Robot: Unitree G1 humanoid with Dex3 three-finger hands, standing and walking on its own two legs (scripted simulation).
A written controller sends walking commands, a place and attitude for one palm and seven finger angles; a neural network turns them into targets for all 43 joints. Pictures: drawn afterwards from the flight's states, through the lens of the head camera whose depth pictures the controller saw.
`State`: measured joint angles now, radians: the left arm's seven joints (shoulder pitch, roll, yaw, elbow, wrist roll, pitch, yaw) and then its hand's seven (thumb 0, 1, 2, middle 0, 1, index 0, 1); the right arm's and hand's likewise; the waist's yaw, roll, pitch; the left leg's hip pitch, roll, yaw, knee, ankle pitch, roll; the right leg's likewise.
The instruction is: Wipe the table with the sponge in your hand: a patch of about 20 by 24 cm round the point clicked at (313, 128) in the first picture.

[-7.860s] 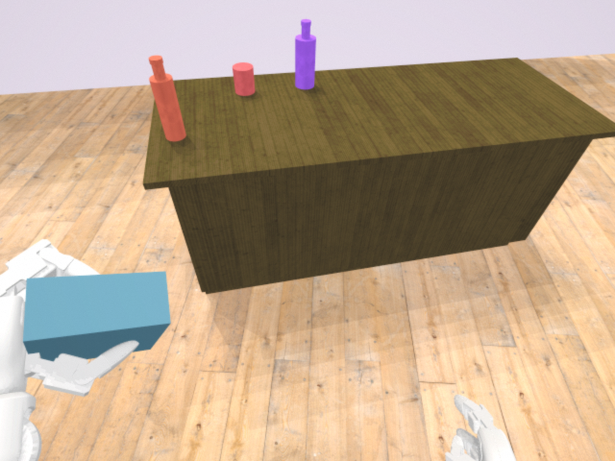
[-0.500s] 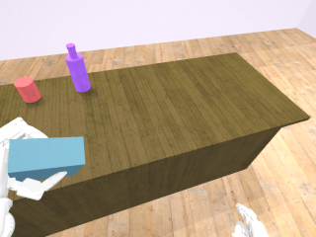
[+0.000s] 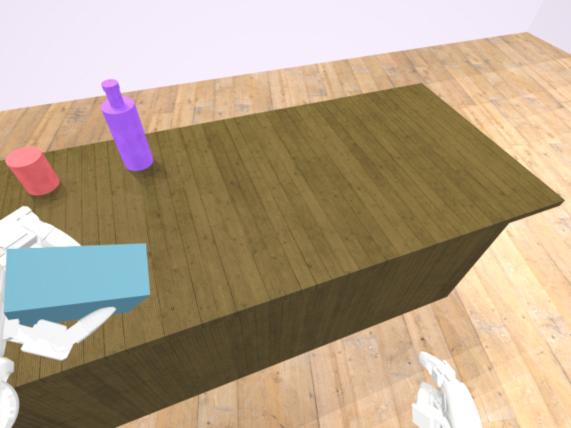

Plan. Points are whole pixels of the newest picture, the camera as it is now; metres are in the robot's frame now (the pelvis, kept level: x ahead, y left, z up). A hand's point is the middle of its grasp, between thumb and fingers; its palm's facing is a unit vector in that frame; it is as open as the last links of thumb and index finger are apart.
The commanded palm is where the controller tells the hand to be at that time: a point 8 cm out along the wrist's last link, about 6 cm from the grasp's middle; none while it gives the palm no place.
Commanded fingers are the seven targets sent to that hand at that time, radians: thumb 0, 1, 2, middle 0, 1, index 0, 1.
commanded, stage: shuffle to correct the standing spot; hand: left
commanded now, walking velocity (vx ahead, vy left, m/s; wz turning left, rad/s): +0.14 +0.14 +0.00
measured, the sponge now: (98, 284) +0.22 +0.22 +0.15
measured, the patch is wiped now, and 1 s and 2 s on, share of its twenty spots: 0.00 0.00 0.00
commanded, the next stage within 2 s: come to a stop and stand still in 0.40 s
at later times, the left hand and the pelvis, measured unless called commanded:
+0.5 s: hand (48, 250) +0.24 +0.26 +0.18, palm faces +0.37 -0.82 -0.44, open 9.4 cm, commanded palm +0.19 +0.31 +0.19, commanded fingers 0.00 0.10 1.30 -1.20 -1.60 -1.20 -1.60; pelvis +0.03 +0.03 +0.00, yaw +1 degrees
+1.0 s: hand out of the picture +0.27 +0.33 +0.22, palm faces +0.47 -0.74 -0.48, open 9.4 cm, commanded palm +0.18 +0.33 +0.19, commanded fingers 0.00 0.10 1.30 -1.20 -1.60 -1.20 -1.60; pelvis +0.02 +0.05 +0.01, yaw +0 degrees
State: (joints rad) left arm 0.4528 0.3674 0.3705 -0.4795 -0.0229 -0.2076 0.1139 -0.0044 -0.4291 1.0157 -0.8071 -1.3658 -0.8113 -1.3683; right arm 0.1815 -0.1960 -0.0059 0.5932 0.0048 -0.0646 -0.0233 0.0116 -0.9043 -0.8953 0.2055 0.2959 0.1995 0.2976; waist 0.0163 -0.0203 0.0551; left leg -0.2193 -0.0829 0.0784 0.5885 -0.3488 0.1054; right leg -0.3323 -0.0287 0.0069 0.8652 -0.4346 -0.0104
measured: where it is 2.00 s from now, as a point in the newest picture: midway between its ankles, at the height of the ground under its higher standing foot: outside the picture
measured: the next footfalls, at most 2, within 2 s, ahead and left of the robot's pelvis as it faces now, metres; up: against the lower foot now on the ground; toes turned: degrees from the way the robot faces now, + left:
right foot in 0.16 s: +0.10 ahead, -0.09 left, +0.00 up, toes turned -3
left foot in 0.48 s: +0.10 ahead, +0.20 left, +0.00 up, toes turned +0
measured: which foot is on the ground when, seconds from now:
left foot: down 0.00-0.18, up 0.20-0.46, down 0.48-1.00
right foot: up 0.00-0.14, down 0.16-1.00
